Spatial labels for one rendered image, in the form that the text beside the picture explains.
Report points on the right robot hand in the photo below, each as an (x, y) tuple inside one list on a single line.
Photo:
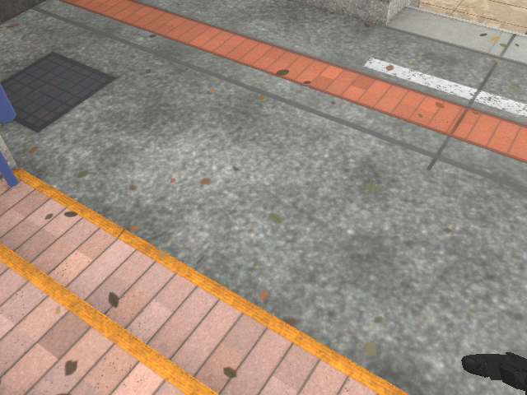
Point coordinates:
[(510, 368)]

